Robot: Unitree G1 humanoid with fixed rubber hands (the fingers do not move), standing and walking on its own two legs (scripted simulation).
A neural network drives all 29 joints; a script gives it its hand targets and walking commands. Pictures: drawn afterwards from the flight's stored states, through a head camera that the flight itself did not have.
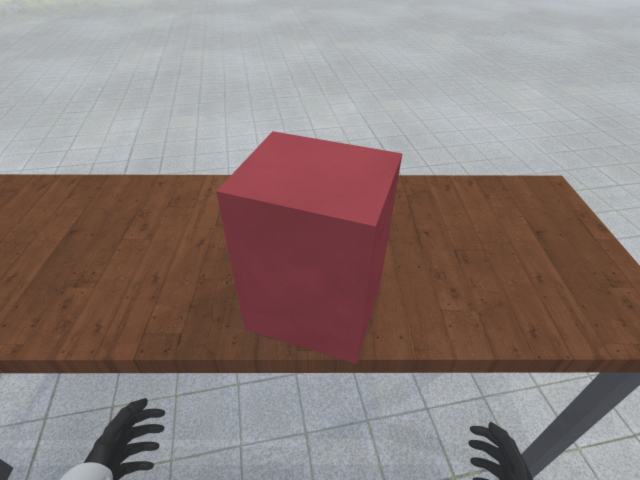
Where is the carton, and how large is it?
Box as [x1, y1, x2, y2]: [216, 131, 401, 363]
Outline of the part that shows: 272,131 216,191 244,328 356,363 379,287 401,153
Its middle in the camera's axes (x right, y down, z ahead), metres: +0.00 +0.02 +0.59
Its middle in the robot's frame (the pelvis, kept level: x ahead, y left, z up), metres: +0.44 +0.04 +0.07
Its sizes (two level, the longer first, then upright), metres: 0.194 0.164 0.280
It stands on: a table, 0.70 m high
